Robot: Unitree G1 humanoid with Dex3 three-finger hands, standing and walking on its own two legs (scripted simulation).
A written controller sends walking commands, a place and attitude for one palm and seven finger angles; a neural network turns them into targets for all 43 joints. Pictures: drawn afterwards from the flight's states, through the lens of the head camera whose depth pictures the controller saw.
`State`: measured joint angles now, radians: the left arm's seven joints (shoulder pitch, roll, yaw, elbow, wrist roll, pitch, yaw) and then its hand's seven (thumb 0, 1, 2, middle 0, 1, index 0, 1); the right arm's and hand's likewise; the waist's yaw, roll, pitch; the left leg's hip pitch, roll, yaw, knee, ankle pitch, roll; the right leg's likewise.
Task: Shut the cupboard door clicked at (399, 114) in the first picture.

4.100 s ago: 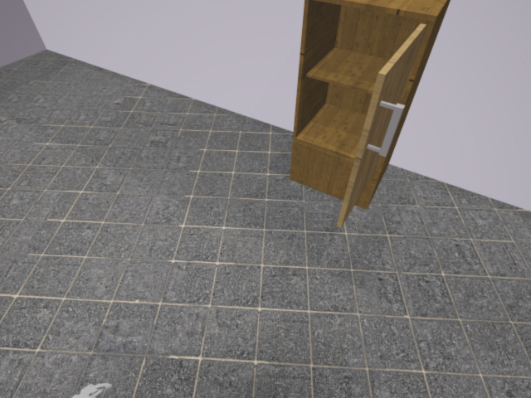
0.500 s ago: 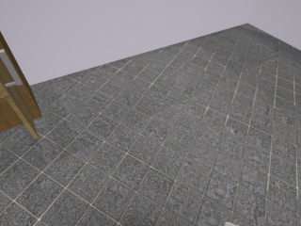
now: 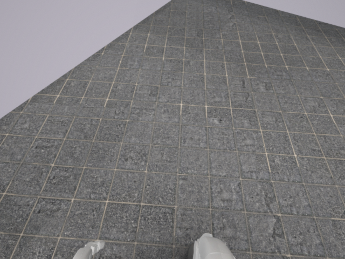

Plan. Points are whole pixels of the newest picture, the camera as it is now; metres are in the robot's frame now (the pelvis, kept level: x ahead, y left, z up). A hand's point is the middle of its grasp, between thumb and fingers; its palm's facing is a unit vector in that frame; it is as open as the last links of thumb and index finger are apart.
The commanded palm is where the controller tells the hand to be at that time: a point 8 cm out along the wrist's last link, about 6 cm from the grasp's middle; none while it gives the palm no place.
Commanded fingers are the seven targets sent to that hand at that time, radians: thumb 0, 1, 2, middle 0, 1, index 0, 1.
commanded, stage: walk around to get in front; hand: left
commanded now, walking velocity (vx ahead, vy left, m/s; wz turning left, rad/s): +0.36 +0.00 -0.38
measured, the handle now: out of the picture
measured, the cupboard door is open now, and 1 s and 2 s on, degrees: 88 88 88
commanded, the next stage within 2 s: walk to a spot facing it in 2.00 s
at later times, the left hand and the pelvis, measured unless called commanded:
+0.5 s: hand (110, 227) +0.22 +0.17 -0.17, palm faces -0.03 -0.98 -0.19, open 7.3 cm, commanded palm none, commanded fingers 0.00 0.90 0.90 -0.20 -0.30 -0.20 -0.30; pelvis +0.22 -0.02 +0.01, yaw -7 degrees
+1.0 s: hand (136, 127) +0.56 +0.12 -0.15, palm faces -0.29 -0.94 -0.18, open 7.3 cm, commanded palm none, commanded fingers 0.00 0.90 0.90 -0.20 -0.30 -0.20 -0.30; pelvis +0.43 -0.03 +0.01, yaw -16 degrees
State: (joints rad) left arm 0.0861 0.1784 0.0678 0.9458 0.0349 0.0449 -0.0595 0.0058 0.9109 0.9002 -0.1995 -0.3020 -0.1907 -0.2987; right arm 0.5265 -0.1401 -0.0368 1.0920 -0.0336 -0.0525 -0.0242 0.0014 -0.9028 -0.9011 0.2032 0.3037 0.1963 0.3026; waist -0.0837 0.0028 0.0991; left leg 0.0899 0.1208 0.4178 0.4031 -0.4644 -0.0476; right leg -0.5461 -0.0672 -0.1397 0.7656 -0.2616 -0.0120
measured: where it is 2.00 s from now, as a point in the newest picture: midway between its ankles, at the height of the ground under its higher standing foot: (191, 146)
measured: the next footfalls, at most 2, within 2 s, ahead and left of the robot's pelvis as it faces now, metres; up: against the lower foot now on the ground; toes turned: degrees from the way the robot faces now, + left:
right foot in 0.06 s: +0.17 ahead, -0.11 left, +0.00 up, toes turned -10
left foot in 0.54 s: +0.40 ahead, +0.09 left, +0.00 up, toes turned +1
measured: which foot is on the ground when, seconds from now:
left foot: down 0.00-0.06, up 0.08-0.52, down 0.54-1.00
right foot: up 0.00-0.04, down 0.06-0.56, up 0.58-1.00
